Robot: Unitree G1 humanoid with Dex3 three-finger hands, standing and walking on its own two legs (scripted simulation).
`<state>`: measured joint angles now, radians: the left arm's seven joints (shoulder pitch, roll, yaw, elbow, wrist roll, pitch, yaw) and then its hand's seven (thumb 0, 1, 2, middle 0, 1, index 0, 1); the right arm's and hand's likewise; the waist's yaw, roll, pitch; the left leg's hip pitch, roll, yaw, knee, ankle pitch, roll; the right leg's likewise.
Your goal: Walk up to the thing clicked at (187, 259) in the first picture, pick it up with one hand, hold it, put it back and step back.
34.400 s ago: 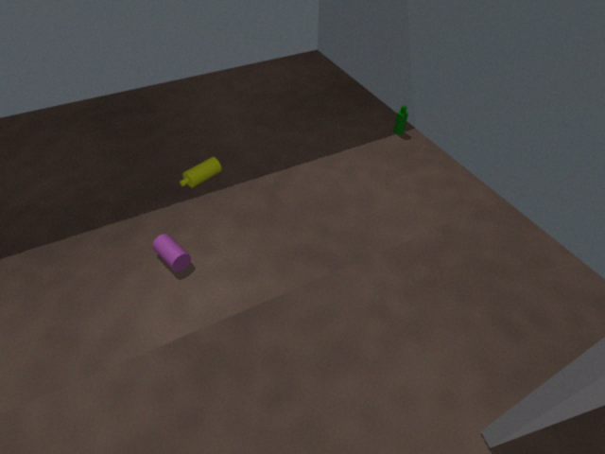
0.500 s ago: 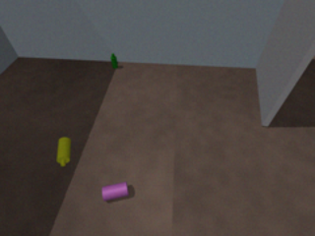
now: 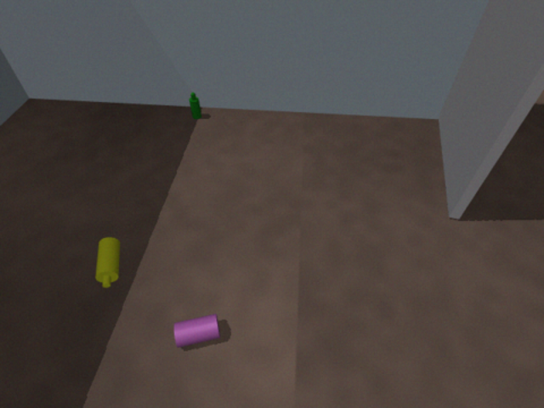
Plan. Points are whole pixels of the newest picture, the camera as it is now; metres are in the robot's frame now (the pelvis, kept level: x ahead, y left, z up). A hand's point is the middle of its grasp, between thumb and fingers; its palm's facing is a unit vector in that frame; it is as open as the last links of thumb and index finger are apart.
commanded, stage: stand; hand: left
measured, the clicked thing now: (197, 330) +0.55 +0.26 -0.74
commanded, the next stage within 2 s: walk up in 0.20 s
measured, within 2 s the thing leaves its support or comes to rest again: neither
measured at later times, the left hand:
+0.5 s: hand out of the picture +0.05 +0.27 -0.17, palm faces -0.03 -0.92 -0.39, open 7.4 cm
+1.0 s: hand out of the picture -0.01 +0.29 -0.18, palm faces -0.11 -0.91 -0.39, open 7.4 cm
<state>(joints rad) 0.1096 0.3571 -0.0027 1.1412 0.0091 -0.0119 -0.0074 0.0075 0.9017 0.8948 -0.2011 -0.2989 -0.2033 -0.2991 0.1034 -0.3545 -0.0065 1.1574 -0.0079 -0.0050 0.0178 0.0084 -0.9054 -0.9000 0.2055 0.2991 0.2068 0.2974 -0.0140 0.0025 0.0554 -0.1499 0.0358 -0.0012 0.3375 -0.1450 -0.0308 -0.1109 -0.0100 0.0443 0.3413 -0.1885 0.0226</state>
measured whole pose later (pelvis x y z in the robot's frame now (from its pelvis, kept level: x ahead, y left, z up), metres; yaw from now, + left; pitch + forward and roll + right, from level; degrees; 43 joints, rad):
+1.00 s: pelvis -0.14 +0.03 -0.03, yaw -3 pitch -1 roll -1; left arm 0.10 0.41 0.08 0.84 0.03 0.07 0.02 0.01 0.90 0.89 -0.20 -0.30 -0.20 -0.30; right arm 0.14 -0.36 -0.05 0.85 -0.02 0.02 -0.03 0.01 -0.90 -0.90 0.21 0.30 0.21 0.30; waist -0.02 -0.03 0.21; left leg -0.36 0.02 0.04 0.67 -0.29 0.02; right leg -0.33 0.04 0.11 0.87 -0.47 0.01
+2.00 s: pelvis -0.33 +0.00 -0.02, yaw +1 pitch -3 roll +1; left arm 0.26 0.38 0.06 0.96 0.03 -0.02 -0.01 0.01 0.90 0.89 -0.20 -0.30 -0.21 -0.30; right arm 0.21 -0.38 -0.06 0.96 -0.03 0.01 0.03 0.01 -0.91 -0.90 0.20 0.30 0.21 0.30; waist 0.03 0.01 0.08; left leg -0.27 -0.02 -0.02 0.58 -0.24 0.00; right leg -0.17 -0.06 0.03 0.61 -0.38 0.03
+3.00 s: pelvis -0.30 -0.01 +0.00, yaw +1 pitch -3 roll +0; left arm 0.09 0.35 0.01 1.13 0.01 -0.01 -0.01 0.01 0.90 0.89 -0.20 -0.30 -0.20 -0.30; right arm 0.05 -0.34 -0.01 1.09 -0.01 -0.01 0.02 0.01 -0.90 -0.90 0.21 0.30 0.21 0.30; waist 0.01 0.01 0.07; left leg -0.14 0.00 -0.04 0.37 -0.18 -0.01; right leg -0.08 -0.03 -0.04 0.35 -0.21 0.02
